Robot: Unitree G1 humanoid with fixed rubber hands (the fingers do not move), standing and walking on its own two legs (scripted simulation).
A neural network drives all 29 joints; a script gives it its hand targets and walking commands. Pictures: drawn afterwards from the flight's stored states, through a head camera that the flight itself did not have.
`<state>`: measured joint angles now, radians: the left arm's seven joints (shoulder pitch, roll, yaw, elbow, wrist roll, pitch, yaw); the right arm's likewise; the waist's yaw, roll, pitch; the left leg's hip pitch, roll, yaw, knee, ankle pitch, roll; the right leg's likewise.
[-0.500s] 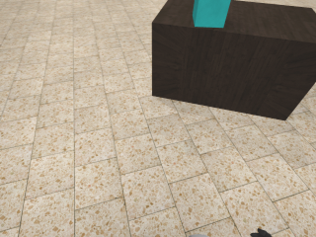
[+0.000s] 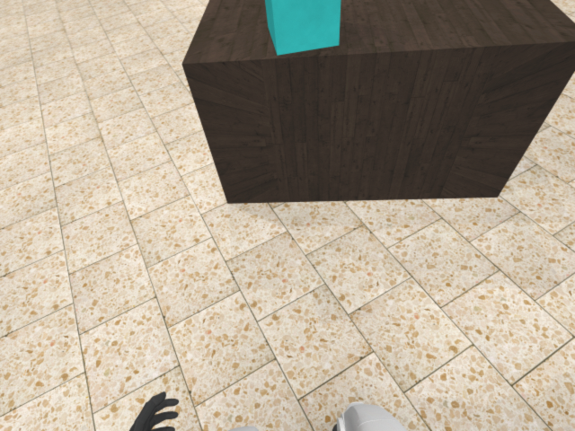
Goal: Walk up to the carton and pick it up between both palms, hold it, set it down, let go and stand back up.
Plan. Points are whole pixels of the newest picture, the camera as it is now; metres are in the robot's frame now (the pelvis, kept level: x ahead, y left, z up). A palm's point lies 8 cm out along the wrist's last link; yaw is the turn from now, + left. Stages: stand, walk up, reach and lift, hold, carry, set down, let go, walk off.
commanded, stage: walk up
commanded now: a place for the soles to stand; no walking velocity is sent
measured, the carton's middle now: out of the picture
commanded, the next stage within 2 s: none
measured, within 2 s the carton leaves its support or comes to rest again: neither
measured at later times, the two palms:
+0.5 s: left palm (117, 328) +0.31 +0.33 -0.10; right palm (425, 318) +0.28 -0.19 -0.07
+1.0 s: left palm (168, 209) +0.55 +0.27 -0.07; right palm (423, 225) +0.48 -0.25 -0.10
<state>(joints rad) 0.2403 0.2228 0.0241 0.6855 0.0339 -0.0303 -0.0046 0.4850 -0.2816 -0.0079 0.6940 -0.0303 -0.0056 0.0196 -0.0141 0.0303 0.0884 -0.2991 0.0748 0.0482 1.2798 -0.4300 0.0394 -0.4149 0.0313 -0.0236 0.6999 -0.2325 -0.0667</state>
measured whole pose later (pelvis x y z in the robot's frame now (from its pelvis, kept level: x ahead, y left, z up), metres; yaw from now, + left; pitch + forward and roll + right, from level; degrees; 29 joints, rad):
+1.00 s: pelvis +0.46 +0.02 +0.02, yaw -7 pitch -3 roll +1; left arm 0.36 0.24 0.03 0.70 0.03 -0.03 0.00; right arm 0.43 -0.30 -0.03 0.66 -0.03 -0.01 0.04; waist 0.02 0.06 0.07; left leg -0.49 0.07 0.01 1.11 -0.34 0.00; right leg -0.25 -0.01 -0.05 0.55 -0.25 -0.05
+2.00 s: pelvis +0.76 -0.04 +0.01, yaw -4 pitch -2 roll +0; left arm 0.31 0.26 0.01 0.68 0.01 0.02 0.01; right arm 0.34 -0.27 -0.01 0.64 -0.02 0.03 -0.01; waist 0.03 0.03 0.09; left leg -0.32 0.03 0.01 0.67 -0.32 -0.02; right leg -0.35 -0.02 -0.08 0.65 -0.26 -0.04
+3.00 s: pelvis +0.78 -0.03 +0.02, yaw -1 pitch -1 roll +0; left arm 0.29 0.28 -0.02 0.74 0.00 0.01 -0.01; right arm 0.31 -0.28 0.00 0.71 0.00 0.00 0.01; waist 0.00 0.01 0.02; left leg -0.26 0.00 -0.03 0.54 -0.26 -0.01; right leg -0.27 -0.04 -0.10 0.53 -0.24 0.00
